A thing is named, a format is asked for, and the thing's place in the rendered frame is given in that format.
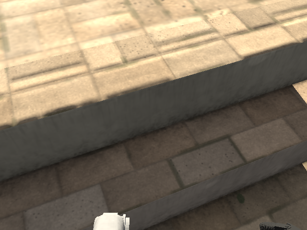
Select left robot thigh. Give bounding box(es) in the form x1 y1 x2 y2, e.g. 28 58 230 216
93 213 130 230

